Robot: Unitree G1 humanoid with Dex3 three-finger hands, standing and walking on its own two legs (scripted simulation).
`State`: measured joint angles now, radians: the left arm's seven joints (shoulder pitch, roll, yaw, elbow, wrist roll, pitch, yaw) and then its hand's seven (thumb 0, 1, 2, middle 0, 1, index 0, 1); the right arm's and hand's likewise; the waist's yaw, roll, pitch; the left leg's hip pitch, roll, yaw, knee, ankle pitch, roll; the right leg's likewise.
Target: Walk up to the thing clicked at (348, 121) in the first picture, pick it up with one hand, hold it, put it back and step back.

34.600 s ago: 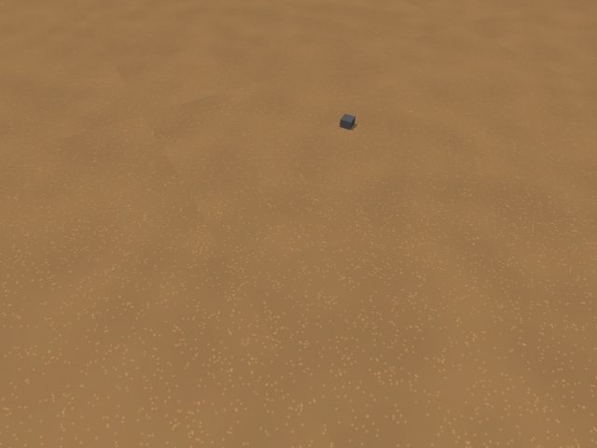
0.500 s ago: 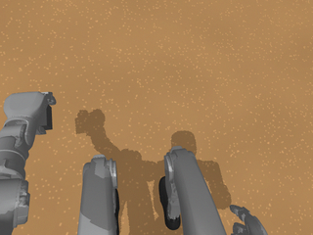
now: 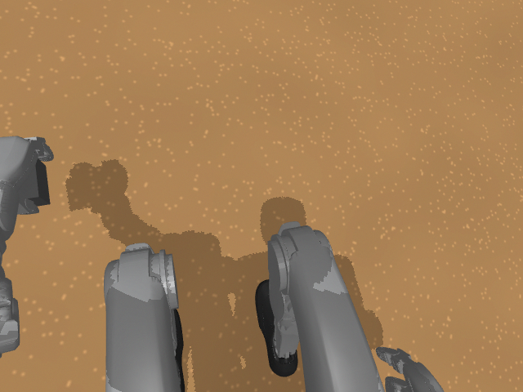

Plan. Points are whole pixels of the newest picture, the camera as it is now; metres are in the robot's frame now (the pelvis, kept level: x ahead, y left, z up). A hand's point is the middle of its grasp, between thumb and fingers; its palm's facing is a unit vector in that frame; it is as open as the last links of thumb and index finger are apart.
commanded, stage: crouch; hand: left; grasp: from above
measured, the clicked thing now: (18, 183) +0.44 +0.32 -0.20
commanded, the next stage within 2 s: lower in 0.28 s
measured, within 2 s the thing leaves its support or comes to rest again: rests again in 1.66 s
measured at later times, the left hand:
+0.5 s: hand (27, 186) +0.44 +0.32 -0.22, palm faces -0.46 -0.07 -0.88, open 9.3 cm
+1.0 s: hand (47, 192) +0.44 +0.31 -0.28, palm faces -0.46 -0.09 -0.88, open 9.3 cm
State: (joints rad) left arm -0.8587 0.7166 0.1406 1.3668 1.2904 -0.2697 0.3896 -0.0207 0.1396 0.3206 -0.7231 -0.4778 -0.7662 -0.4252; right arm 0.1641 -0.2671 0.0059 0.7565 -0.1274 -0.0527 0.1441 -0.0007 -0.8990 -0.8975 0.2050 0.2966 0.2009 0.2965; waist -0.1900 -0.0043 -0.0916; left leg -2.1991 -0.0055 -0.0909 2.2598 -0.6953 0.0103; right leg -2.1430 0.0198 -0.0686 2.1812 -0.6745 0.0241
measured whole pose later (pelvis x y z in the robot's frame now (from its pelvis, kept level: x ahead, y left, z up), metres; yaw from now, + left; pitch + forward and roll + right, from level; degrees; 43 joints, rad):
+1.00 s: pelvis +0.00 +0.00 -0.07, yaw -4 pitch +32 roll -10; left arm -0.94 0.88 0.19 1.61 1.35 -0.30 0.54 -0.03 0.10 0.36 -0.77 -0.43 -0.81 -0.41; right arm 0.11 -0.29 0.13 0.76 -0.20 -0.10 0.17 0.00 -0.90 -0.89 0.20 0.30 0.20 0.30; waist -0.27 -0.06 0.03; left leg -2.36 0.00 -0.15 2.51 -0.72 0.01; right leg -2.29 0.04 -0.12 2.39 -0.67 0.03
